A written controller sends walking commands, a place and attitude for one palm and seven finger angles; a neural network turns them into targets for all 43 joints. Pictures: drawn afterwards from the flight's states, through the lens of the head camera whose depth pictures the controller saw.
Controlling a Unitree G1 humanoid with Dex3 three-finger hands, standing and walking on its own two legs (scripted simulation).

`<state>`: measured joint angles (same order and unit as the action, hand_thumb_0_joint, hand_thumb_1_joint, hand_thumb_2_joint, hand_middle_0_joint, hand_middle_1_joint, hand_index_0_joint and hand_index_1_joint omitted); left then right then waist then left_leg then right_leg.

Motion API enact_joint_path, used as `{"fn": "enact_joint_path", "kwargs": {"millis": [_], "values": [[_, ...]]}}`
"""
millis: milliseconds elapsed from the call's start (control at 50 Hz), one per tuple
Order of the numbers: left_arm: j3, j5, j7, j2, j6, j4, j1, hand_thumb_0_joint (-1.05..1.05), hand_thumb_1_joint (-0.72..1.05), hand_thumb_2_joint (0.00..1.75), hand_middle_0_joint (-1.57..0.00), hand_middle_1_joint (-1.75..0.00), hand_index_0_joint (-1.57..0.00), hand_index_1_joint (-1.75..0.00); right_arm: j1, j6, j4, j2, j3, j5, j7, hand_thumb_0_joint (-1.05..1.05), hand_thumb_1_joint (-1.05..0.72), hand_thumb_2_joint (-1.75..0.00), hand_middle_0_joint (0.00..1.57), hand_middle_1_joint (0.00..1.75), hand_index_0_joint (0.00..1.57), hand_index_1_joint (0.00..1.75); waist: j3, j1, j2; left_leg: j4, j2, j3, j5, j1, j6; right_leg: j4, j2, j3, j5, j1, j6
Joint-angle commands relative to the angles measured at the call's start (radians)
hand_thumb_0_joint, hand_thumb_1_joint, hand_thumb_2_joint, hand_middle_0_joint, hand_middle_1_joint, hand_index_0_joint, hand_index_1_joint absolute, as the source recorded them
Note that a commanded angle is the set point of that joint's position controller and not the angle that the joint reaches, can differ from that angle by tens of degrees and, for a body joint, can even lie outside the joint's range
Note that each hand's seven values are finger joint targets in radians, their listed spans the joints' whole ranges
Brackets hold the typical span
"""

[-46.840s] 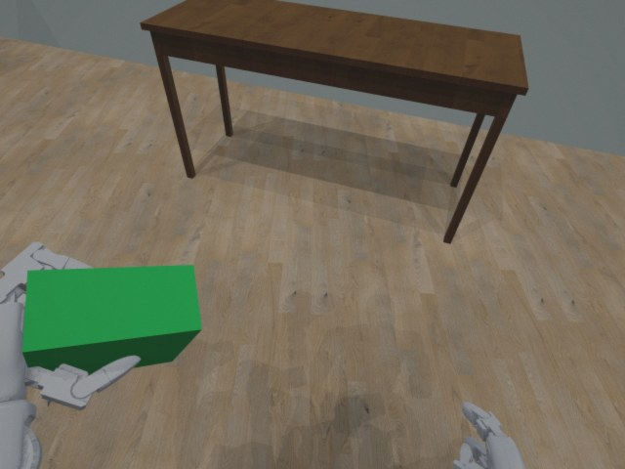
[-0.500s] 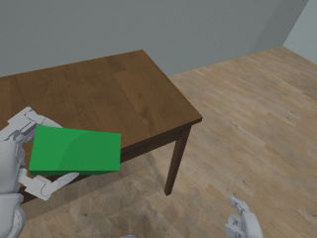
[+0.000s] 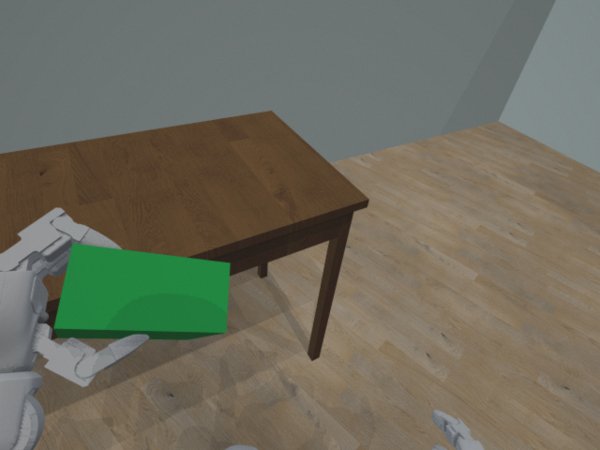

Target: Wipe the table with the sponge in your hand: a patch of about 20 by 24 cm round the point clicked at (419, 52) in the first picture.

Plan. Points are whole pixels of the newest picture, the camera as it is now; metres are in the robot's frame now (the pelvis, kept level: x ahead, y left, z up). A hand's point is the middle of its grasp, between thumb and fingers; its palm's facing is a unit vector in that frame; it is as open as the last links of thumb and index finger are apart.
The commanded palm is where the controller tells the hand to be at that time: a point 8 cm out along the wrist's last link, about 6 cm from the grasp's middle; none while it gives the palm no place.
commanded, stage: stop stepping back and stand still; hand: left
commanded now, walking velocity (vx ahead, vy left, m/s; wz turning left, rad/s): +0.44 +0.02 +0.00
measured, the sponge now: (165, 303) +0.22 +0.17 +0.16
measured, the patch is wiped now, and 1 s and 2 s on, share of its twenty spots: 1.00 1.00 1.00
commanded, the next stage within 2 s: stand and wait in 0.64 s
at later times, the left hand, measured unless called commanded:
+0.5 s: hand out of the picture +0.09 +0.26 +0.19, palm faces +0.44 -0.81 -0.40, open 10.5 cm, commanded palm +0.03 +0.30 +0.20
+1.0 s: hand out of the picture +0.09 +0.27 +0.17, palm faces +0.47 -0.81 -0.36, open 10.5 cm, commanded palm +0.04 +0.32 +0.20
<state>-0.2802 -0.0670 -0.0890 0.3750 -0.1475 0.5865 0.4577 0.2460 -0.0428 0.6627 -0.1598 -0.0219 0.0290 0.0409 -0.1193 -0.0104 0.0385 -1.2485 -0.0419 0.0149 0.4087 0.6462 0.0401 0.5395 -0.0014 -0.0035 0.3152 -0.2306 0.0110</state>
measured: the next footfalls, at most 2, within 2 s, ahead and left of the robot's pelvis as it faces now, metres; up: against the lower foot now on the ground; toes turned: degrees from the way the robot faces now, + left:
left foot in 0.12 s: -0.06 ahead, +0.16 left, +0.00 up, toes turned +2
right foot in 0.44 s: -0.03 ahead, -0.07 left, +0.00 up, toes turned +2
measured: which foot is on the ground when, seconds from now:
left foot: up 0.00-0.10, down 0.12-0.44, up 0.46-0.70, down 0.72-1.00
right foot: down 0.00-0.14, up 0.16-0.42, down 0.44-1.00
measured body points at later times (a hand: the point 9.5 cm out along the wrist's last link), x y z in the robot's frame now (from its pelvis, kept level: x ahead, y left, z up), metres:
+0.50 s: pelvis -0.11 +0.01 -0.01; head -0.14 -0.01 +0.43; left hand +0.06 +0.30 +0.21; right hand +0.04 -0.20 -0.12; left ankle -0.12 +0.15 -0.69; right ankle -0.05 -0.08 -0.73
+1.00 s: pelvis -0.10 +0.02 +0.00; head -0.10 +0.01 +0.45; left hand +0.06 +0.31 +0.19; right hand +0.08 -0.19 -0.09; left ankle -0.10 +0.15 -0.71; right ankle -0.07 -0.07 -0.73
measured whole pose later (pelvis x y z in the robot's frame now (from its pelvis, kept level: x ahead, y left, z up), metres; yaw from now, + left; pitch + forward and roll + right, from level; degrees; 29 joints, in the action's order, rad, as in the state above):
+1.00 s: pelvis -0.10 +0.02 +0.00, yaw +5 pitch -1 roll -1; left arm -0.31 -0.06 -0.13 0.33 -0.10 0.49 0.46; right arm 0.22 -0.08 0.66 -0.21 -0.01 0.03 0.04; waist -0.01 0.00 -0.03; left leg -0.78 0.03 0.01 0.37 0.35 -0.01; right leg 0.55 -0.02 0.07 0.27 -0.26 -0.04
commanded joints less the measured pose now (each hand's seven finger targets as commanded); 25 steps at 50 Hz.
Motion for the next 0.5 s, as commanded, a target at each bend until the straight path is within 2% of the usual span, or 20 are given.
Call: {"fn": "enact_joint_path", "kwargs": {"millis": [0, 40, 80, 100, 120, 140, 160, 180, 220, 240, 260, 320, 340, 360, 380, 400, 420, 440, 460, 480], "values": [[-0.181, -0.001, -0.038, 0.206, -0.047, 0.053, -0.187, 0.00, 0.10, 1.30, -1.20, -1.60, -1.20, -1.60, -0.183, -0.018, -0.237, -0.135, 0.034, 0.005, 0.027, 0.00, -0.90, -0.90, 0.20, 0.30, 0.20, 0.30, 0.119, 0.036, -0.024, 0.175, 0.123, 0.056, 0.035, -0.192, -0.043, -0.162, 0.288, -0.086, -0.250, -0.242, -0.161], [-0.172, -0.001, -0.049, 0.178, -0.047, 0.026, -0.168, 0.00, 0.10, 1.30, -1.20, -1.60, -1.20, -1.60, -0.149, -0.033, -0.232, -0.154, 0.048, 0.013, 0.030, 0.00, -0.90, -0.90, 0.20, 0.30, 0.20, 0.30, 0.109, 0.038, -0.062, 0.519, 0.113, 0.036, 0.027, -0.258, -0.064, -0.082, 0.259, -0.106, -0.192, -0.185, -0.141], [-0.184, -0.008, -0.054, 0.176, -0.067, 0.110, -0.142, 0.00, 0.10, 1.30, -1.20, -1.60, -1.20, -1.60, -0.118, -0.049, -0.247, -0.176, 0.063, 0.010, 0.033, 0.00, -0.90, -0.90, 0.20, 0.30, 0.20, 0.30, 0.008, 0.041, -0.158, 0.879, 0.086, -0.013, -0.100, -0.406, -0.072, 0.090, 0.130, -0.055, -0.141, -0.095, -0.090], [-0.191, -0.019, -0.055, 0.181, -0.077, 0.186, -0.125, 0.00, 0.10, 1.30, -1.20, -1.60, -1.20, -1.60, -0.107, -0.060, -0.270, -0.201, 0.077, 0.005, 0.031, 0.00, -0.90, -0.90, 0.20, 0.30, 0.20, 0.30, -0.021, 0.038, -0.312, 0.967, 0.188, 0.113, -0.178, -0.488, -0.110, 0.257, 0.039, 0.001, -0.029, -0.162, -0.049], [-0.202, -0.016, -0.052, 0.197, -0.085, 0.258, -0.111, 0.00, 0.10, 1.30, -1.20, -1.60, -1.20, -1.60, -0.095, -0.065, -0.281, -0.196, 0.086, 0.008, 0.022, 0.00, -0.90, -0.90, 0.20, 0.30, 0.20, 0.30, -0.056, 0.028, -0.403, 0.911, 0.295, 0.231, -0.387, -0.615, -0.156, 0.414, -0.027, 0.056, 0.179, -0.345, -0.016], [-0.235, -0.009, -0.052, 0.225, -0.080, 0.262, -0.057, 0.00, 0.10, 1.30, -1.20, -1.60, -1.20, -1.60, -0.077, -0.074, -0.290, -0.185, 0.091, 0.017, 0.014, 0.00, -0.90, -0.90, 0.20, 0.30, 0.20, 0.30, -0.106, 0.034, -0.315, 0.871, 0.350, 0.312, -0.448, -0.669, -0.200, 0.550, -0.048, 0.064, 0.266, -0.438, -0.003], [-0.226, -0.008, -0.054, 0.225, -0.071, 0.264, -0.027, 0.00, 0.10, 1.30, -1.20, -1.60, -1.20, -1.60, -0.054, -0.088, -0.255, -0.160, 0.082, -0.002, 0.009, 0.00, -0.90, -0.90, 0.20, 0.30, 0.20, 0.30, -0.119, 0.067, -0.262, 0.861, 0.352, 0.374, -0.418, -0.658, -0.258, 0.598, -0.011, 0.030, 0.247, -0.483, 0.001], [-0.211, -0.009, -0.053, 0.207, -0.072, 0.326, -0.078, 0.00, 0.10, 1.30, -1.20, -1.60, -1.20, -1.60, -0.082, -0.097, -0.248, -0.162, 0.079, -0.004, -0.006, 0.00, -0.90, -0.90, 0.20, 0.30, 0.20, 0.30, -0.040, 0.066, -0.263, 0.903, 0.371, 0.441, -0.351, -0.599, -0.276, 0.646, 0.014, -0.020, 0.201, -0.543, 0.005], [-0.150, 0.001, -0.041, 0.151, -0.075, 0.273, -0.103, 0.00, 0.10, 1.30, -1.20, -1.60, -1.20, -1.60, -0.100, -0.114, -0.215, -0.180, 0.073, 0.015, -0.032, 0.00, -0.90, -0.90, 0.20, 0.30, 0.20, 0.30, 0.079, 0.043, -0.192, 0.947, 0.365, 0.339, -0.206, -0.484, -0.254, 0.628, 0.051, -0.044, 0.082, -0.532, -0.006], [-0.140, 0.004, -0.043, 0.161, -0.079, 0.317, -0.171, 0.00, 0.10, 1.30, -1.20, -1.60, -1.20, -1.60, -0.107, -0.125, -0.218, -0.171, 0.066, 0.021, -0.030, 0.00, -0.90, -0.90, 0.20, 0.30, 0.20, 0.30, 0.077, 0.039, -0.237, 0.958, 0.336, 0.274, -0.134, -0.487, -0.227, 0.564, 0.050, -0.011, 0.060, -0.499, -0.007], [-0.152, 0.002, -0.044, 0.181, -0.079, 0.249, -0.149, 0.00, 0.10, 1.30, -1.20, -1.60, -1.20, -1.60, -0.114, -0.131, -0.216, -0.177, 0.060, 0.014, -0.023, 0.00, -0.90, -0.90, 0.20, 0.30, 0.20, 0.30, 0.118, 0.034, -0.305, 0.977, 0.340, 0.257, -0.044, -0.414, -0.217, 0.456, 0.069, -0.013, 0.061, -0.435, -0.015], [-0.167, 0.008, -0.054, 0.174, -0.052, 0.124, -0.139, 0.00, 0.10, 1.30, -1.20, -1.60, -1.20, -1.60, -0.120, -0.125, -0.205, -0.171, 0.047, -0.007, 0.001, 0.00, -0.90, -0.90, 0.20, 0.30, 0.20, 0.30, 0.127, 0.017, -0.335, 1.011, 0.293, 0.174, 0.243, -0.204, -0.176, 0.233, 0.010, 0.076, 0.098, -0.130, -0.030], [-0.177, 0.009, -0.054, 0.183, -0.042, 0.093, -0.143, 0.00, 0.10, 1.30, -1.20, -1.60, -1.20, -1.60, -0.119, -0.118, -0.207, -0.175, 0.047, -0.008, 0.009, 0.00, -0.90, -0.90, 0.20, 0.30, 0.20, 0.30, 0.123, 0.018, -0.306, 0.987, 0.272, 0.148, 0.275, -0.160, -0.163, 0.170, -0.018, 0.117, 0.098, -0.045, -0.028], [-0.181, 0.004, -0.056, 0.171, -0.034, 0.047, -0.121, 0.00, 0.10, 1.30, -1.20, -1.60, -1.20, -1.60, -0.125, -0.107, -0.205, -0.173, 0.047, -0.014, 0.014, 0.00, -0.90, -0.90, 0.20, 0.30, 0.20, 0.30, 0.090, 0.000, -0.241, 0.914, 0.255, 0.138, 0.315, -0.083, -0.149, 0.085, -0.041, 0.135, 0.107, 0.103, -0.037], [-0.178, 0.009, -0.054, 0.163, -0.019, -0.013, -0.082, 0.00, 0.10, 1.30, -1.20, -1.60, -1.20, -1.60, -0.136, -0.094, -0.206, -0.175, 0.046, -0.019, 0.016, 0.00, -0.90, -0.90, 0.20, 0.30, 0.20, 0.30, 0.083, -0.023, -0.114, 0.738, 0.202, 0.084, 0.309, 0.021, -0.130, 0.001, -0.042, 0.111, 0.097, 0.242, -0.053], [-0.161, 0.015, -0.046, 0.152, -0.008, -0.035, -0.082, 0.00, 0.10, 1.30, -1.20, -1.60, -1.20, -1.60, -0.123, -0.080, -0.198, -0.162, 0.052, -0.012, 0.012, 0.00, -0.90, -0.90, 0.20, 0.30, 0.20, 0.30, 0.068, -0.022, 0.114, 0.435, 0.113, -0.023, 0.245, 0.063, -0.106, -0.120, 0.055, -0.030, 0.124, 0.255, -0.099], [-0.162, 0.015, -0.034, 0.179, -0.001, -0.029, -0.115, 0.00, 0.10, 1.30, -1.20, -1.60, -1.20, -1.60, -0.136, -0.068, -0.208, -0.159, 0.067, -0.002, 0.011, 0.00, -0.90, -0.90, 0.20, 0.30, 0.20, 0.30, 0.052, -0.008, 0.370, 0.101, 0.041, -0.055, 0.199, 0.110, -0.079, -0.295, 0.280, -0.439, 0.292, 0.177, -0.177], [-0.165, 0.000, -0.026, 0.172, -0.013, -0.037, -0.142, 0.00, 0.10, 1.30, -1.20, -1.60, -1.20, -1.60, -0.133, -0.072, -0.201, -0.167, 0.066, -0.001, 0.013, 0.00, -0.90, -0.90, 0.20, 0.30, 0.20, 0.30, 0.091, 0.018, 0.277, -0.045, 0.049, 0.028, 0.098, 0.072, -0.066, -0.373, 0.346, -0.549, 0.265, 0.050, -0.192], [-0.191, -0.007, -0.023, 0.212, -0.038, 0.068, -0.224, 0.00, 0.10, 1.30, -1.20, -1.60, -1.20, -1.60, -0.164, -0.079, -0.201, -0.148, 0.056, -0.009, 0.008, 0.00, -0.90, -0.90, 0.20, 0.30, 0.20, 0.30, 0.074, 0.029, 0.181, -0.076, 0.085, 0.043, 0.034, 0.065, -0.058, -0.389, 0.360, -0.541, 0.339, -0.006, -0.219], [-0.209, 0.005, -0.027, 0.233, -0.047, 0.062, -0.216, 0.00, 0.10, 1.30, -1.20, -1.60, -1.20, -1.60, -0.152, -0.082, -0.168, -0.145, 0.049, -0.013, 0.005, 0.00, -0.90, -0.90, 0.20, 0.30, 0.20, 0.30, 0.056, 0.040, 0.126, -0.043, 0.109, 0.050, 0.021, 0.022, -0.061, -0.376, 0.342, -0.495, 0.473, -0.073, -0.217]]}}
